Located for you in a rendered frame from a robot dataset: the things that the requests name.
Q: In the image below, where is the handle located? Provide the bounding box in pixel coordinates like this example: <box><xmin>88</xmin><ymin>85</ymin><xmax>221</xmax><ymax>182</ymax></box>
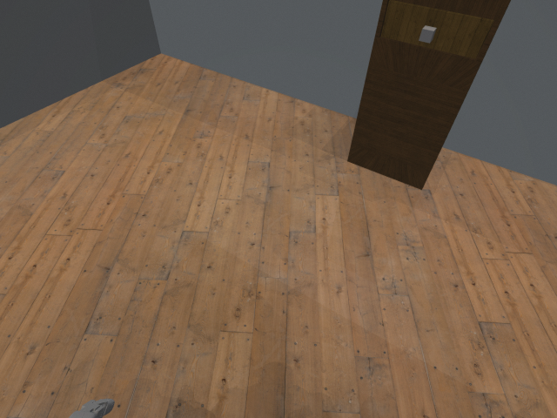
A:
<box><xmin>419</xmin><ymin>26</ymin><xmax>437</xmax><ymax>43</ymax></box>

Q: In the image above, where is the cabinet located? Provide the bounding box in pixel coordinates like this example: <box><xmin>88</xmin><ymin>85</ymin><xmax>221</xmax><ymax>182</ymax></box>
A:
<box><xmin>347</xmin><ymin>0</ymin><xmax>511</xmax><ymax>190</ymax></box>

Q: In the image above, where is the left robot hand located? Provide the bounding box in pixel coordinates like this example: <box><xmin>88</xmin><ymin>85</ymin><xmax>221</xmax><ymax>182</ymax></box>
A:
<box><xmin>69</xmin><ymin>399</ymin><xmax>115</xmax><ymax>418</ymax></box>

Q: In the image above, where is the drawer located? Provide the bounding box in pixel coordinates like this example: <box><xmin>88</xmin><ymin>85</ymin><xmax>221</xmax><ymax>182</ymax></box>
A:
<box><xmin>381</xmin><ymin>0</ymin><xmax>494</xmax><ymax>59</ymax></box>

